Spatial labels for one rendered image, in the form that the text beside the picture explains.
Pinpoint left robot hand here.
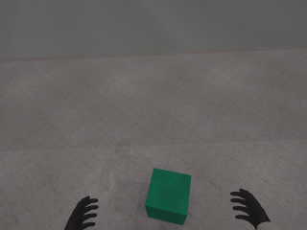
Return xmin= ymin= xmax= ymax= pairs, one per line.
xmin=64 ymin=195 xmax=99 ymax=230

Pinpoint carton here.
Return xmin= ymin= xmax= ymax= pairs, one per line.
xmin=145 ymin=168 xmax=192 ymax=225

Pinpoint right robot hand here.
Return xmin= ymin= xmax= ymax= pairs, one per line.
xmin=230 ymin=188 xmax=271 ymax=230

